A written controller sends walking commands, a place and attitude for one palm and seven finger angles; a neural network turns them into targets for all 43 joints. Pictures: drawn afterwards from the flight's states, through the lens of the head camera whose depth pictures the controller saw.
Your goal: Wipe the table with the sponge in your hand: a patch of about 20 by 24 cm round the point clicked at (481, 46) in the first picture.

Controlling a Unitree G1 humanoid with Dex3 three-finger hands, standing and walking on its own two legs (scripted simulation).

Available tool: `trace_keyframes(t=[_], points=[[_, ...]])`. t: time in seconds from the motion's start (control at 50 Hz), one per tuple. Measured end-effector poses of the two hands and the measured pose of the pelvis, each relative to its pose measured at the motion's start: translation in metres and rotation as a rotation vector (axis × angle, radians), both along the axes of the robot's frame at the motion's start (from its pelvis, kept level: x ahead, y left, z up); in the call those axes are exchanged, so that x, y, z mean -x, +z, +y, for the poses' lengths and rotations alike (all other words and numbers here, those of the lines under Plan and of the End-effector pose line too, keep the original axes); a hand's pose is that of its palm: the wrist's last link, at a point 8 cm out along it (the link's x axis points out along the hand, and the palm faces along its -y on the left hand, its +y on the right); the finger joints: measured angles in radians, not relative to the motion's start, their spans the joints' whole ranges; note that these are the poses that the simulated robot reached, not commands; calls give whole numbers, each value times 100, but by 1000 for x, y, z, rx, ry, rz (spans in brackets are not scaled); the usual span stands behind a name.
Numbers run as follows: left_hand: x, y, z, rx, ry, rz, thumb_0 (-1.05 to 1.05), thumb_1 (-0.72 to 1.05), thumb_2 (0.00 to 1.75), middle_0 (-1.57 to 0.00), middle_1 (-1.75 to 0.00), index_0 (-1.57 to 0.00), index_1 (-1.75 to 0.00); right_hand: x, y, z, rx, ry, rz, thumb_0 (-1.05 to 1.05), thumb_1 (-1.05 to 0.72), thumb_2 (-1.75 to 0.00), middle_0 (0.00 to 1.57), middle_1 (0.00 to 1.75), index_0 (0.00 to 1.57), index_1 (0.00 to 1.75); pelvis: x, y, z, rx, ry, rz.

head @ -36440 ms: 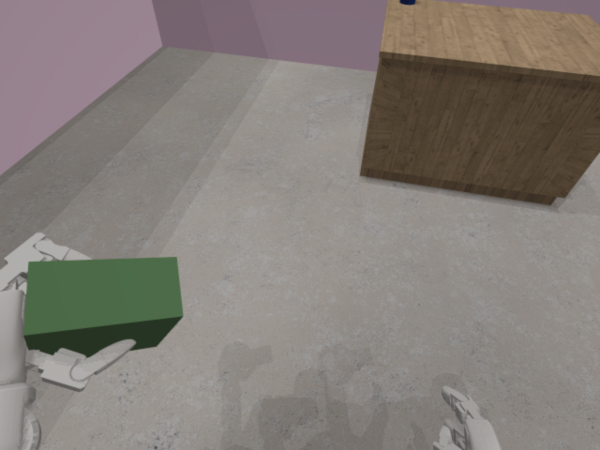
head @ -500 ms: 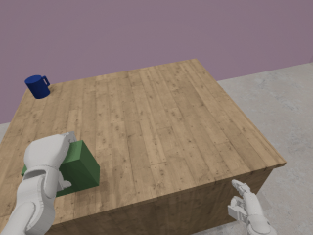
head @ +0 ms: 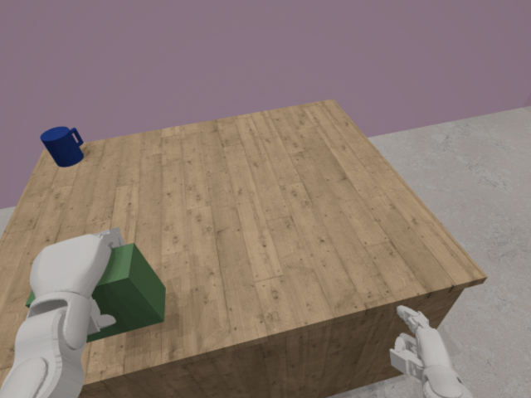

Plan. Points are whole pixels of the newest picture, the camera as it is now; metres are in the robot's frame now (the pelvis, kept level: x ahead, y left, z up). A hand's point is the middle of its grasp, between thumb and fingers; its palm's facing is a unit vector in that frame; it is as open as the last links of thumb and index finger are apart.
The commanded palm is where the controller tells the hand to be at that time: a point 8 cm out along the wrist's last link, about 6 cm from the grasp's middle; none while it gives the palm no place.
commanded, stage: bring the sponge back beside the body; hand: left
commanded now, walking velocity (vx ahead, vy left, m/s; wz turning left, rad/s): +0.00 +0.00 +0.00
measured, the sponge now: (111, 302) +0.20 +0.29 +0.05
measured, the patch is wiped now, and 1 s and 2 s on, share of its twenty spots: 1.00 1.00 1.00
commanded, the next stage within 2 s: step back with the hand held close in 1.06 s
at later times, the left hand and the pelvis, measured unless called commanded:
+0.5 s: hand (90, 293) +0.19 +0.29 +0.10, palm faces +0.06 -0.12 -0.99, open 10.2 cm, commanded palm +0.16 +0.28 +0.18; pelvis +0.00 +0.00 +0.00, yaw +0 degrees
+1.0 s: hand (87, 303) +0.17 +0.28 +0.10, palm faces +0.07 -0.12 -0.99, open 10.2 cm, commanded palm +0.14 +0.27 +0.18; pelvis -0.01 +0.00 +0.00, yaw +0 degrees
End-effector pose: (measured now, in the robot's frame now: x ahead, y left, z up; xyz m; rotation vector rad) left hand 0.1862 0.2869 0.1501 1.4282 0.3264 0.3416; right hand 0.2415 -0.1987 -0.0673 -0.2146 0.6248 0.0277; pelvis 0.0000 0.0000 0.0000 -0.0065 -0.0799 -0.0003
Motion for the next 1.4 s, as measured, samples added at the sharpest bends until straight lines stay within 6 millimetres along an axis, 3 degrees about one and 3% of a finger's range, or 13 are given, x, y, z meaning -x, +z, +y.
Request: trace_keyframes(t=[0.78, 1.2, 1.24, 1.28, 1.34, 1.4], points=[[31, 8, -11, 7, -9, -35, -1, -51, 104, -71, -131, -73, -134, 6, 4, 8, -28, 30, -22, 1, -91, -90, 20, 30, 19, 29, 9, -1, -1, -1, -5, -17], [36, 7, -10, 2, -11, -43, -1, -51, 104, -71, -131, -73, -134, 10, 8, 9, -25, 31, -44, 1, -91, -90, 20, 30, 20, 30, 16, -1, -1, 0, -5, -27], [35, 6, -6, 381, -51, -172, -1, -51, 104, -71, -131, -73, -134, 13, 13, 10, -28, 26, -68, 1, -91, -90, 20, 30, 20, 30, 17, -3, 0, 5, -6, -5], [33, 3, -4, 647, -114, -299, -1, -51, 104, -71, -131, -73, -133, 23, 17, 9, -19, 16, -91, 1, -91, -90, 20, 30, 20, 30, 18, -5, -1, 9, -8, 26], [28, 6, -7, 837, -211, -455, -1, -51, 104, -71, -131, -73, -133, 45, 14, 2, 29, -23, -69, 1, -91, -90, 20, 30, 21, 30, 19, -8, 2, 13, -11, 56], [26, 14, -9, 910, -298, -560, -1, -51, 104, -71, -131, -73, -133, 73, 4, -11, 78, -90, -3, 1, -91, -90, 20, 30, 21, 30, 19, -11, 8, 12, -11, 76]])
